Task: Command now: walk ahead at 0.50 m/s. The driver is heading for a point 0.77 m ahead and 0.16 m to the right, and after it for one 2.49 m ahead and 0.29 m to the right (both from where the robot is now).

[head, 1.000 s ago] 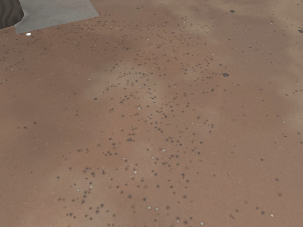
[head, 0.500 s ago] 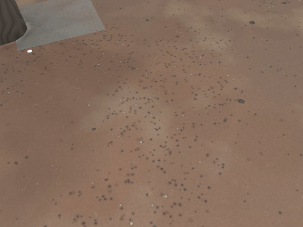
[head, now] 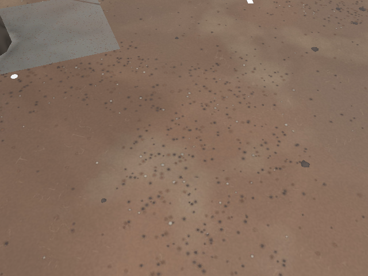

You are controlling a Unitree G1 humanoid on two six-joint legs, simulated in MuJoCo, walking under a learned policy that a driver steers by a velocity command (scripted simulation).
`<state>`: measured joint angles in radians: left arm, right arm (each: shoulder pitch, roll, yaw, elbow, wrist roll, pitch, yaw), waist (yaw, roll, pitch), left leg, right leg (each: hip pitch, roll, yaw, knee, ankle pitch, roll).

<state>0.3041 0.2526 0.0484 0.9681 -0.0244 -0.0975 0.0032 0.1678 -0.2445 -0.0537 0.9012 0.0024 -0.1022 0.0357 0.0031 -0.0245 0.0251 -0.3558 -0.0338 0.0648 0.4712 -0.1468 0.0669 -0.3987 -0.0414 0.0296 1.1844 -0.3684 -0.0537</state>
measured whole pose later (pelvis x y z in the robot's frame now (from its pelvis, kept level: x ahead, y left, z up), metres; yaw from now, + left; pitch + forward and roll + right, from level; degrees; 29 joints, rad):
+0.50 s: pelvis +0.28 -0.06 -0.01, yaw +0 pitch +2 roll +1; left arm 0.05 0.23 0.06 0.85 -0.01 -0.11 -0.03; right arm 0.37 -0.25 -0.05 1.02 0.02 -0.07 0.00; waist -0.04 0.01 0.03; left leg -0.17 0.00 -0.03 0.93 -0.48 0.03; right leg -0.47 0.00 -0.05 0.57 -0.13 -0.07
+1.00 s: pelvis +0.55 -0.02 -0.01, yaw +0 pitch +2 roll -2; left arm 0.41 0.25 0.07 1.03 -0.02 -0.06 0.01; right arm 0.00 -0.23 -0.05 0.86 0.01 -0.10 0.04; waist 0.06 0.01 0.01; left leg -0.50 0.04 0.03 0.50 -0.05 0.08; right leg 0.06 0.00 -0.04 0.36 -0.44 0.00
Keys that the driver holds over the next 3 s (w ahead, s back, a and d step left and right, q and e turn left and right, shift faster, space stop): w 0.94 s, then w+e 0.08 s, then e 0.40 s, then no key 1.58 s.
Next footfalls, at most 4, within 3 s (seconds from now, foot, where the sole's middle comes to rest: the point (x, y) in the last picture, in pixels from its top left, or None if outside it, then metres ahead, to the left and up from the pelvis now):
0.44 right None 0.42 -0.15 -0.77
1.00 left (164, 211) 0.72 0.09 -0.77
1.50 right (223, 190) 0.82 -0.15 -0.77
1.86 left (164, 186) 0.84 0.09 -0.77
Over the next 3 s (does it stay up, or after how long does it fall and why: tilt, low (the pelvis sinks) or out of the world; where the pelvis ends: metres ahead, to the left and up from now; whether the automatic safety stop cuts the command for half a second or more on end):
stays up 0.79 -0.01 0.00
